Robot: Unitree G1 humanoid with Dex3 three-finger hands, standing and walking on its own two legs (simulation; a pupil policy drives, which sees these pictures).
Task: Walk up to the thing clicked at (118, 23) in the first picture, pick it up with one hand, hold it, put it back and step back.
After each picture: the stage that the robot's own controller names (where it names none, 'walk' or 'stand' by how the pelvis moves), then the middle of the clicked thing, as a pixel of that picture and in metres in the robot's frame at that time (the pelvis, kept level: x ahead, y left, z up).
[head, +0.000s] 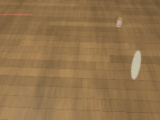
stand; (119, 22) +1.92 -0.49 -0.72
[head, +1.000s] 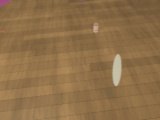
walk; (95, 27) +1.85 -0.02 -0.70
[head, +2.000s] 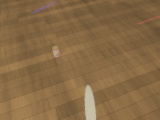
walk; (55, 51) +1.26 +0.38 -0.72
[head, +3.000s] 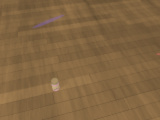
walk; (55, 84) +0.82 +0.29 -0.70
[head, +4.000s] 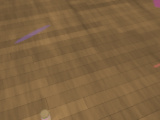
walk; (45, 116) +0.53 +0.27 -0.70
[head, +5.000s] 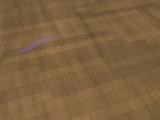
stand; out of the picture +0.42 +0.26 -0.72
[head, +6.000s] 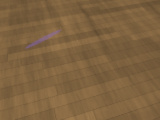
stand; out of the picture +0.43 +0.23 -0.72
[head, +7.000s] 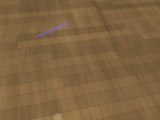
stand; out of the picture +0.46 +0.16 -0.71
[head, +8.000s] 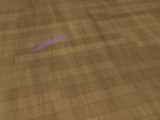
stand; out of the picture +0.43 +0.20 -0.73
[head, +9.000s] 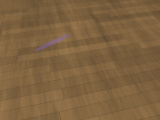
stand; out of the picture +0.44 +0.20 -0.73
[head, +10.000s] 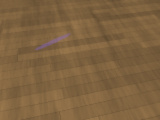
stand; out of the picture +0.43 +0.19 -0.73
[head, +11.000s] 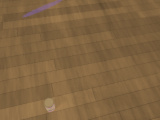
go down; (49, 104) +0.47 +0.19 -0.65
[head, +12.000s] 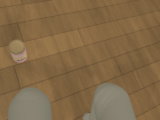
go down; (18, 51) +0.53 +0.24 -0.30
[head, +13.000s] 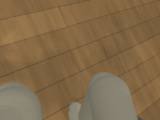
close in; out of the picture +0.51 +0.26 -0.25
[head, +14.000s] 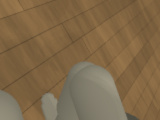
close; out of the picture +0.50 +0.30 -0.23
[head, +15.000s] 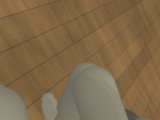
lift; out of the picture +0.48 +0.27 -0.24
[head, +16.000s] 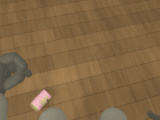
close; (40, 100) +0.38 +0.24 -0.49
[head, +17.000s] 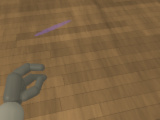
hold; out of the picture +0.36 +0.25 -0.69
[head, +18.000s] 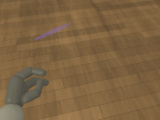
hold; out of the picture +0.38 +0.28 -0.70
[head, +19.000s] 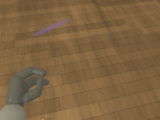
crouch; out of the picture +0.40 +0.30 -0.70
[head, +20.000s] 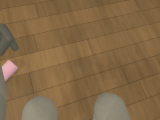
crouch; (5, 72) +0.48 +0.34 -0.41
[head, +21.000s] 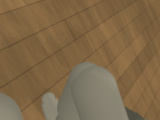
lower; out of the picture +0.43 +0.45 -0.26
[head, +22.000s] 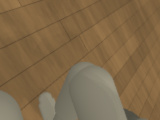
lower; out of the picture +0.43 +0.47 -0.26
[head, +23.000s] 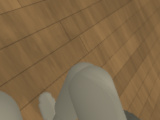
lower; out of the picture +0.44 +0.49 -0.26
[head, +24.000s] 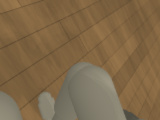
lower; out of the picture +0.45 +0.51 -0.26
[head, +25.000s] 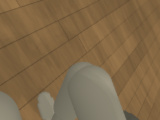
loosen; out of the picture +0.46 +0.53 -0.26
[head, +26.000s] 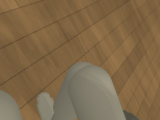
withdraw; out of the picture +0.46 +0.54 -0.26
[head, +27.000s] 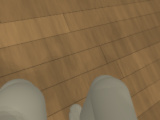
stand; out of the picture +0.51 +0.51 -0.29
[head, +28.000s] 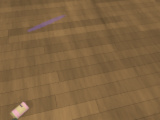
stand; (19, 110) +0.52 +0.42 -0.66
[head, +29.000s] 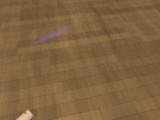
stand; (24, 118) +0.53 +0.44 -0.69
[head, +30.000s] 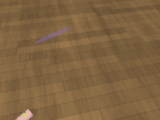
stand; (24, 117) +0.53 +0.44 -0.69
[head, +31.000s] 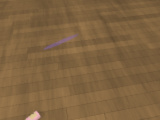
walk; (32, 118) +0.56 +0.44 -0.75
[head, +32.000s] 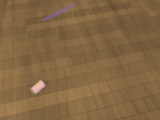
walk; (37, 87) +0.65 +0.42 -0.73
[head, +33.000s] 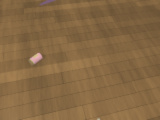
walk; (35, 59) +0.95 +0.41 -0.73
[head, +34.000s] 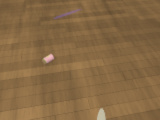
stand; (47, 59) +1.19 +0.44 -0.73
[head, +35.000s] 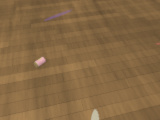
stand; (39, 62) +1.17 +0.48 -0.75
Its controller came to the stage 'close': yes
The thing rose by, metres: 0.01
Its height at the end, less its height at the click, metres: -0.02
